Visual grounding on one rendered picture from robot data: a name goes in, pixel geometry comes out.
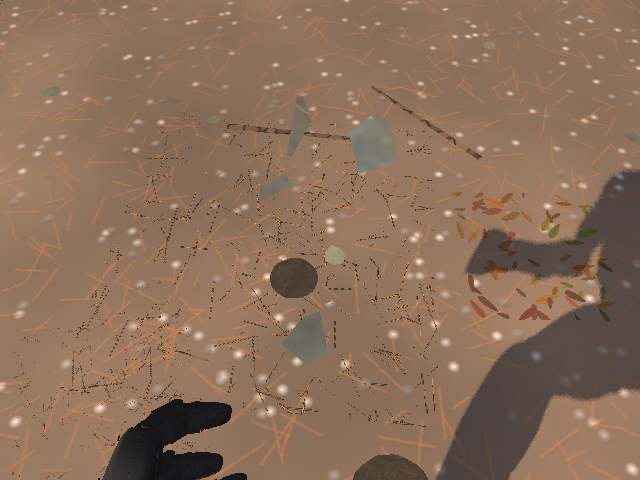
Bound left robot hand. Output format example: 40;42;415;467
98;399;247;480

